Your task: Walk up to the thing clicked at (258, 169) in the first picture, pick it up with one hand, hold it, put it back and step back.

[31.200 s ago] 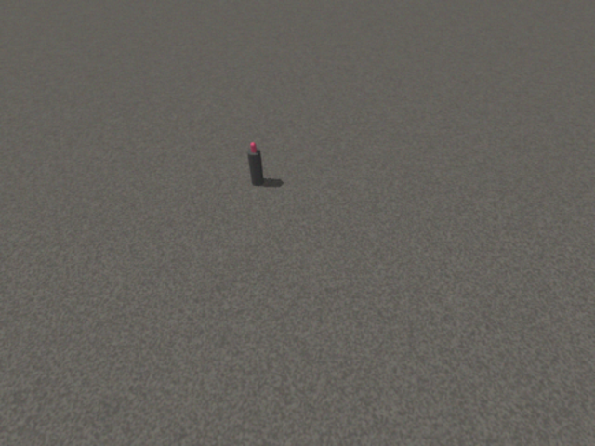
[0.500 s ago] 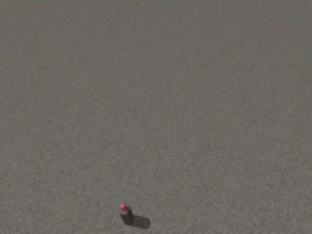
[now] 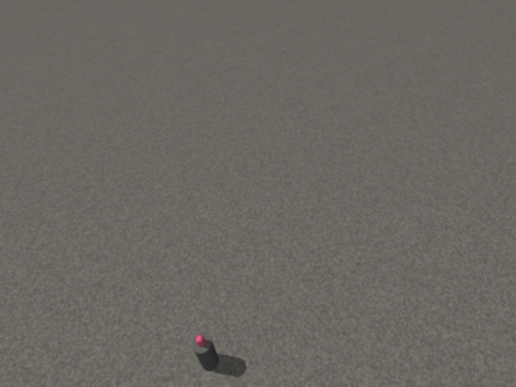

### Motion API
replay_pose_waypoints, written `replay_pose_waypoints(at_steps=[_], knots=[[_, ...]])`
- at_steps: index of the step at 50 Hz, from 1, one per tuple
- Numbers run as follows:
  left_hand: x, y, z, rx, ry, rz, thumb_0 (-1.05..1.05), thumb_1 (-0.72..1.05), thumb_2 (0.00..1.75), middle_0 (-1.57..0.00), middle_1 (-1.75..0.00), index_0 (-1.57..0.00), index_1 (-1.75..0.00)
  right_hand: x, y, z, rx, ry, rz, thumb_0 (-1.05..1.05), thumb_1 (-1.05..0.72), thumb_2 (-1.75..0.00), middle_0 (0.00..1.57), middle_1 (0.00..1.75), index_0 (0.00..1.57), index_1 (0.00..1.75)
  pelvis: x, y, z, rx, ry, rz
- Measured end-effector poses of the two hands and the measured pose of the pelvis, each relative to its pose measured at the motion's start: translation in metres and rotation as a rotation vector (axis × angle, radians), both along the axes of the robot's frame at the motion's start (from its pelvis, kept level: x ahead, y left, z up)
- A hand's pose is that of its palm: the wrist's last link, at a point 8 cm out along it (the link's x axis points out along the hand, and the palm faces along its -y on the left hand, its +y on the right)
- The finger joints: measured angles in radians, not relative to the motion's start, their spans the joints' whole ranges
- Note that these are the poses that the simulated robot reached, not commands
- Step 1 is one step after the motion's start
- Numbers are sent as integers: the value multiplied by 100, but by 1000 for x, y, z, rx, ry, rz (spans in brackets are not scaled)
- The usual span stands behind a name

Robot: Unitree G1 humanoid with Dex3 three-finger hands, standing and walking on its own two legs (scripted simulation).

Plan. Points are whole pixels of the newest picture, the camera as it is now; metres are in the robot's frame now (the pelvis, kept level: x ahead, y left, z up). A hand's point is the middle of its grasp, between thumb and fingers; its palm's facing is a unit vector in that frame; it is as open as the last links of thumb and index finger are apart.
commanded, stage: stand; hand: left
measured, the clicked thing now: (205, 350) +0.39 +0.23 -0.66
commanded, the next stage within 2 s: step back in 1.14 s
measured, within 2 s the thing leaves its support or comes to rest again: neither
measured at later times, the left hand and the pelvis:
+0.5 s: hand out of the picture +0.08 +0.24 -0.16, palm faces -0.02 -0.94 -0.35, open 7.4 cm; pelvis +0.02 +0.00 +0.00, yaw +0 degrees
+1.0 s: hand out of the picture +0.11 +0.25 -0.15, palm faces -0.02 -0.94 -0.35, open 7.4 cm; pelvis +0.03 +0.00 +0.00, yaw +0 degrees
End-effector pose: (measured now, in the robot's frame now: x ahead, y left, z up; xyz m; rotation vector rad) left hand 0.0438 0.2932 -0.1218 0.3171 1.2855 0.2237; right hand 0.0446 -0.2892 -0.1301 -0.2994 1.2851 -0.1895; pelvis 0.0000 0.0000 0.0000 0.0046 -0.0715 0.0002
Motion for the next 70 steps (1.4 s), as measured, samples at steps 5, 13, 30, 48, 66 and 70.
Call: replay_pose_waypoints(at_steps=[5, 13, 30, 48, 66, 70], knots=[[7, -2, 0, -5, -4, -5, 0, 90, 90, -20, -30, -20, -30, 1, -1, 1, -2, 1, -1, 1, -91, -90, 20, 30, 20, 30, 2, -1, 0, 0, 2, -2], [19, -4, 2, -8, -17, -15, 0, 90, 90, -20, -30, -20, -30, 11, -1, 1, 5, -11, 2, 1, -91, -90, 20, 30, 20, 30, 6, -2, 1, 0, 7, -4], [41, -5, 3, -11, -23, -19, 0, 90, 90, -20, -30, -20, -30, 33, -6, 4, -8, -18, 6, 1, -90, -90, 20, 30, 20, 30, 22, -3, 2, -4, 24, -5], [61, -4, 6, -8, -58, -28, 0, 90, 90, -20, -30, -20, -30, 52, -7, 8, -14, -53, 9, 1, -90, -90, 20, 30, 20, 30, 30, -2, 3, -4, 26, -8], [50, 20, 0, 30, -71, -46, 0, 90, 90, -20, -30, -20, -30, 33, -18, 5, -51, -34, -9, 1, -90, -90, 20, 30, 20, 30, -2, 6, -9, -11, 48, -12], [53, 39, -7, 44, -93, -82, 0, 90, 90, -20, -30, -20, -30, 13, -13, 11, -86, -19, -15, 1, -91, -90, 20, 30, 20, 30, -16, 22, -14, 3, 56, -10]])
